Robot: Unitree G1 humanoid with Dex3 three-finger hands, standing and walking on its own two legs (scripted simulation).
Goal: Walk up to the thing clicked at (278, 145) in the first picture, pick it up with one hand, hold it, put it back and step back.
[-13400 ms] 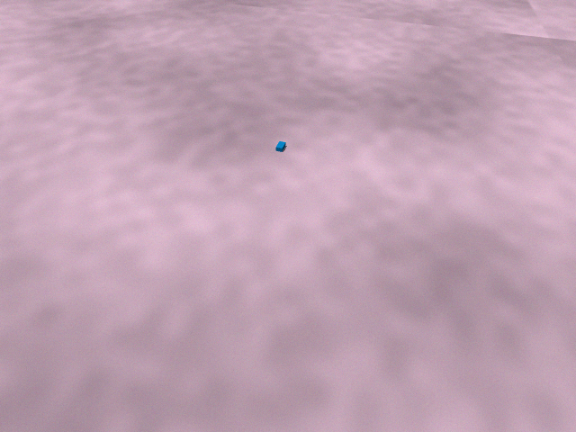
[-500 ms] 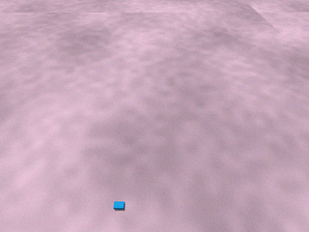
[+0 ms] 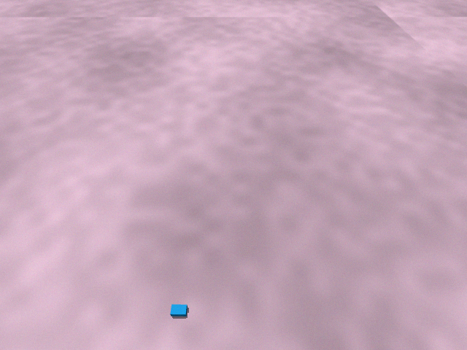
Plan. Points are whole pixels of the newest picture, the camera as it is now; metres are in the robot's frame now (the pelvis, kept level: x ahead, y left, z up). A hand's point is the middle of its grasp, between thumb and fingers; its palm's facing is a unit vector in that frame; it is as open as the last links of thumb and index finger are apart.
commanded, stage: rise first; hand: left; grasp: from above
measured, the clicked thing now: (179, 310) +0.43 +0.22 -0.77
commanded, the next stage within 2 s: none
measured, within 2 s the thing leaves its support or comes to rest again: neither
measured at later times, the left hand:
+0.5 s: hand out of the picture +0.13 +0.25 -0.22, palm faces -0.10 -0.91 -0.40, open 12.0 cm
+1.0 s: hand out of the picture +0.13 +0.27 -0.29, palm faces -0.30 -0.79 -0.53, open 12.1 cm
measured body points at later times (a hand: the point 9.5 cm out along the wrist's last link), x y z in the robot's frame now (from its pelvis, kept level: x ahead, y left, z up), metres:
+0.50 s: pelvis -0.02 +0.00 -0.07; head +0.06 +0.01 +0.38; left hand +0.13 +0.30 -0.19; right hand +0.12 -0.26 -0.17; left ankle -0.02 +0.12 -0.75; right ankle -0.01 -0.14 -0.75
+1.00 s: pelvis -0.03 +0.00 -0.15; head +0.10 +0.02 +0.28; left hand +0.15 +0.31 -0.26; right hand +0.17 -0.25 -0.24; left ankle -0.02 +0.12 -0.75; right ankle -0.01 -0.14 -0.75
